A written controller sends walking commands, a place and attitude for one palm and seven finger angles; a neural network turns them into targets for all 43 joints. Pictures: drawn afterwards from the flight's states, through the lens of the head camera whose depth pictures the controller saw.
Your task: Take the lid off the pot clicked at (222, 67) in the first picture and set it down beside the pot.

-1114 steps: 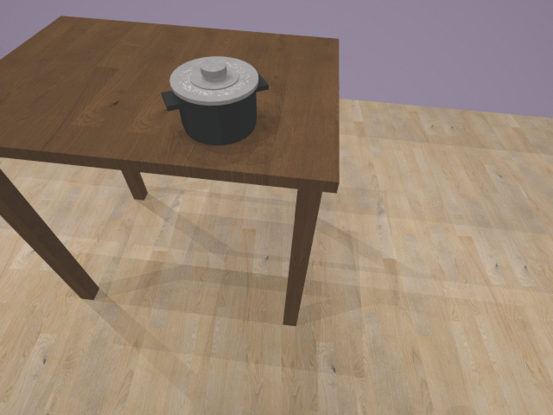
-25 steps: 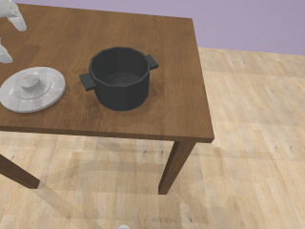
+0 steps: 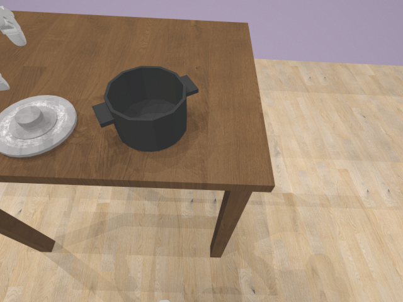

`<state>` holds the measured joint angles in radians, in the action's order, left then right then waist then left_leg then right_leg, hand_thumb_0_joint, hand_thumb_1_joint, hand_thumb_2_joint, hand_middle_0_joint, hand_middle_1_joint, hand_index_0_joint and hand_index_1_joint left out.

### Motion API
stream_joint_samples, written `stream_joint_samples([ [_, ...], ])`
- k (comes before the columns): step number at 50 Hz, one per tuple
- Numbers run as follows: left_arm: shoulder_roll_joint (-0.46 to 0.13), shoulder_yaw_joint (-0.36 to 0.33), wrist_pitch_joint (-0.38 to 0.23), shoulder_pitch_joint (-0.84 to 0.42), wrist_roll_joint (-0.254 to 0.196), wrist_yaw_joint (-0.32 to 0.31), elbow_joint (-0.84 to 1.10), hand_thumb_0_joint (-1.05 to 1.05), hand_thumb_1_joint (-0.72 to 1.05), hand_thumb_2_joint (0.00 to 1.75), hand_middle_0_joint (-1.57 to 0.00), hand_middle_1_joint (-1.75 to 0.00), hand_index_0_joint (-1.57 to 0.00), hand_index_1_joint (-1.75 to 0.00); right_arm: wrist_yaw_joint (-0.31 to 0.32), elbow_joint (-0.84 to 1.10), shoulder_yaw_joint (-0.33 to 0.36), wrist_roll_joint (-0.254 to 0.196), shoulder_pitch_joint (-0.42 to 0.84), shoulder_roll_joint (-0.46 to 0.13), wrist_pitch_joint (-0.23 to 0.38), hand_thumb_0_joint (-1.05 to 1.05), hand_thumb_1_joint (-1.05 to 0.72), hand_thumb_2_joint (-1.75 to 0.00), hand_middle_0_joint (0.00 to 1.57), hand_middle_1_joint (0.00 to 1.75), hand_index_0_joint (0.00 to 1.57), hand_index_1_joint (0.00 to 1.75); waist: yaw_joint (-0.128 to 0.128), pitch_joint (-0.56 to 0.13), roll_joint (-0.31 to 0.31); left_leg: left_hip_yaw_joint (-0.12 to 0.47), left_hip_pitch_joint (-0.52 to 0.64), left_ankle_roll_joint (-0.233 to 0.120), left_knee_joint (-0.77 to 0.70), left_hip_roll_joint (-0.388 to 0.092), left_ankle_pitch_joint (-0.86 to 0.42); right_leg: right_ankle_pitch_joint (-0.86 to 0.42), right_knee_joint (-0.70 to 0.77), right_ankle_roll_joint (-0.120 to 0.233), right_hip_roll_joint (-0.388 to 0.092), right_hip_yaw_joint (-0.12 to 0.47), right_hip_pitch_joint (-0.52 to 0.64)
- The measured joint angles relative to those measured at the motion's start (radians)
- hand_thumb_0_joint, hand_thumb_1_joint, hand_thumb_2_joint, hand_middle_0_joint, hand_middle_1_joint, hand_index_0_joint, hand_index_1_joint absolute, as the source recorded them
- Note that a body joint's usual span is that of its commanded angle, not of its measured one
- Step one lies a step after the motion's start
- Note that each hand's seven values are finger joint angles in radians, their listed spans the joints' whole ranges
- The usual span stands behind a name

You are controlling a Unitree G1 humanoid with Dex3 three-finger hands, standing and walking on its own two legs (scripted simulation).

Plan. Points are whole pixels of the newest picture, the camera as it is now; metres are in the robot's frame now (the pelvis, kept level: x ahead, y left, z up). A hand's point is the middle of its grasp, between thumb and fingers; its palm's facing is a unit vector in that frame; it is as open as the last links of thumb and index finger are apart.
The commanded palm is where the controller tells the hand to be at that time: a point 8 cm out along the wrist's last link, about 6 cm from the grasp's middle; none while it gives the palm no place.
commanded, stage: draw the hand back to the body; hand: left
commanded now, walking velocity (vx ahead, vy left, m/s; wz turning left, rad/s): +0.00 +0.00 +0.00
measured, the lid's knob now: (29, 116) +0.48 +0.35 +0.07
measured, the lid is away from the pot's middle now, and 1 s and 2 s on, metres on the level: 0.25 0.25 0.25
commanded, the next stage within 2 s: step back with the hand held close in 1.98 s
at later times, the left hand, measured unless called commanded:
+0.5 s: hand (8, 46) +0.42 +0.25 +0.27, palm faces +0.43 -0.87 -0.25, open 10.9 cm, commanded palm +0.35 +0.29 +0.28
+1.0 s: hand (2, 85) +0.34 +0.22 +0.28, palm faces +0.50 -0.84 -0.22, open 8.6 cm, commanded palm +0.28 +0.26 +0.27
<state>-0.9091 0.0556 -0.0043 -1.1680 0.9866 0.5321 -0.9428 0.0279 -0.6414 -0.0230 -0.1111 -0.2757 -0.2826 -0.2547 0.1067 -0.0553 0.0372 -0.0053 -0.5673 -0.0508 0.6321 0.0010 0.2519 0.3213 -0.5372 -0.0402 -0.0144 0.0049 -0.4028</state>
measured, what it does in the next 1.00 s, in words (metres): shifts its weight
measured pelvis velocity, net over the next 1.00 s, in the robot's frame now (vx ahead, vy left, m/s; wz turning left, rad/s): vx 0.02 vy -0.06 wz -0.02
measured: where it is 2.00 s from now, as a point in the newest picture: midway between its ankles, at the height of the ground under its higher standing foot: outside the picture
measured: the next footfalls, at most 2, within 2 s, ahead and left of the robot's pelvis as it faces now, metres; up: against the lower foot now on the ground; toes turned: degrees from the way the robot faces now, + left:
none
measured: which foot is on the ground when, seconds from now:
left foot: down 0.00-1.00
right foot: down 0.00-1.00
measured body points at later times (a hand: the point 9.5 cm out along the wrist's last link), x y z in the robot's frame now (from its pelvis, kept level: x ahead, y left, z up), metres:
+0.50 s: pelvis +0.01 -0.03 +0.01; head +0.03 -0.03 +0.46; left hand +0.39 +0.29 +0.29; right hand +0.16 -0.27 -0.08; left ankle +0.03 +0.09 -0.73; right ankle -0.04 -0.16 -0.73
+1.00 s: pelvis +0.02 -0.06 +0.02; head +0.02 -0.08 +0.47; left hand +0.31 +0.26 +0.29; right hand +0.20 -0.30 -0.08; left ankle +0.03 +0.09 -0.73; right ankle -0.04 -0.16 -0.73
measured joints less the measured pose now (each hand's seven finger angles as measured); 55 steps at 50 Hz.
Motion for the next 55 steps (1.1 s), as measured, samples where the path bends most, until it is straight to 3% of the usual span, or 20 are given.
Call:
stream_joint_samples([
  [6, 0.002, -0.056, 0.012, 0.140, -0.040, -0.001, 0.154, 0.00, -0.08, 0.81, -0.44, -0.73, -0.43, -0.72, -0.013, 0.033, 0.001, -0.001, 0.038, 0.000, -0.018, 0.01, -0.90, -0.90, 0.20, 0.29, 0.20, 0.30, -0.017, 0.003, 0.011, 0.004, 0.028, 0.007, -0.014, -0.002, -0.004, 0.000, 0.008, 0.001, 0.002, -0.003, 0.026],
  [11, 0.018, -0.060, 0.039, 0.232, -0.070, 0.004, 0.254, 0.00, -0.08, 0.81, -0.44, -0.73, -0.43, -0.72, -0.014, 0.053, -0.001, -0.004, 0.079, -0.003, -0.026, 0.01, -0.90, -0.90, 0.20, 0.29, 0.20, 0.30, -0.039, 0.011, 0.018, 0.015, 0.054, 0.013, -0.023, 0.000, -0.008, 0.001, 0.013, 0.006, 0.003, -0.015, 0.054],
  [12, 0.042, -0.094, 0.039, 0.240, -0.198, -0.027, 0.255, 0.00, -0.08, 0.81, -0.44, -0.73, -0.43, -0.72, -0.009, 0.066, 0.005, -0.002, 0.073, -0.001, -0.011, 0.01, -0.90, -0.90, 0.20, 0.29, 0.20, 0.30, -0.054, 0.021, 0.019, 0.018, 0.067, 0.015, -0.027, -0.001, -0.010, 0.000, 0.018, 0.011, 0.004, -0.017, 0.068],
  [14, 0.108, -0.179, 0.003, 0.275, -0.485, -0.152, 0.267, 0.00, -0.08, 0.81, -0.44, -0.73, -0.44, -0.72, 0.008, 0.089, -0.002, 0.007, 0.059, 0.001, 0.040, 0.01, -0.90, -0.90, 0.20, 0.29, 0.20, 0.30, -0.086, 0.049, 0.018, 0.016, 0.110, 0.020, -0.048, -0.004, -0.015, -0.006, 0.037, 0.022, 0.007, -0.015, 0.109],
  [16, 0.173, -0.245, -0.025, 0.334, -0.690, -0.281, 0.320, 0.00, -0.08, 0.81, -0.44, -0.73, -0.44, -0.72, 0.020, 0.093, -0.023, 0.015, 0.057, 0.009, 0.079, 0.01, -0.90, -0.90, 0.20, 0.29, 0.20, 0.30, -0.104, 0.059, 0.005, 0.009, 0.150, 0.026, -0.071, -0.009, -0.019, -0.013, 0.057, 0.021, 0.010, -0.007, 0.143],
  [18, 0.233, -0.290, -0.041, 0.386, -0.825, -0.383, 0.377, 0.00, -0.08, 0.81, -0.44, -0.73, -0.44, -0.72, 0.029, 0.083, -0.041, 0.024, 0.063, 0.022, 0.110, 0.01, -0.90, -0.90, 0.20, 0.29, 0.20, 0.30, -0.110, 0.061, -0.009, 0.005, 0.186, 0.033, -0.088, -0.016, -0.021, -0.018, 0.075, 0.022, 0.016, -0.002, 0.176],
  [21, 0.296, -0.339, -0.046, 0.439, -0.931, -0.490, 0.425, 0.00, -0.07, 0.81, -0.44, -0.72, -0.43, -0.72, 0.036, 0.061, -0.054, 0.036, 0.076, 0.039, 0.146, 0.01, -0.90, -0.90, 0.20, 0.29, 0.20, 0.30, -0.105, 0.059, -0.026, 0.002, 0.232, 0.043, -0.111, -0.026, -0.020, -0.023, 0.103, 0.030, 0.025, 0.002, 0.222],
  [25, 0.335, -0.405, -0.044, 0.534, -0.994, -0.568, 0.509, 0.00, -0.03, 0.81, -0.42, -0.70, -0.42, -0.70, 0.039, 0.042, -0.053, 0.052, 0.087, 0.042, 0.188, 0.01, -0.90, -0.90, 0.20, 0.29, 0.20, 0.30, -0.093, 0.059, -0.025, -0.008, 0.285, 0.053, -0.142, -0.037, -0.021, -0.032, 0.137, 0.040, 0.035, 0.013, 0.270],
  [30, 0.360, -0.450, -0.051, 0.645, -1.033, -0.604, 0.608, 0.00, 0.06, 0.82, -0.40, -0.66, -0.39, -0.66, 0.034, 0.011, -0.033, 0.062, 0.081, 0.024, 0.222, 0.01, -0.90, -0.90, 0.20, 0.29, 0.20, 0.30, -0.100, 0.052, -0.011, -0.017, 0.329, 0.061, -0.175, -0.043, -0.024, -0.033, 0.160, 0.047, 0.039, 0.022, 0.306],
  [40, 0.398, -0.479, -0.050, 0.810, -1.063, -0.610, 0.787, 0.00, 0.29, 0.84, -0.34, -0.57, -0.34, -0.56, 0.036, -0.037, -0.004, 0.067, 0.084, -0.002, 0.244, 0.01, -0.90, -0.90, 0.20, 0.29, 0.20, 0.30, -0.127, 0.055, 0.007, -0.011, 0.373, 0.073, -0.204, -0.049, -0.028, -0.025, 0.171, 0.061, 0.046, 0.016, 0.343],
  [55, 0.466, -0.485, -0.061, 1.000, -1.095, -0.607, 1.011, 0.01, 0.66, 0.88, -0.26, -0.41, -0.26, -0.40, 0.039, -0.031, -0.009, 0.080, 0.139, 0.034, 0.280, 0.01, -0.90, -0.90, 0.20, 0.29, 0.20, 0.30, -0.154, 0.062, 0.014, -0.011, 0.421, 0.080, -0.232, -0.054, -0.042, -0.035, 0.190, 0.068, 0.051, 0.015, 0.387],
])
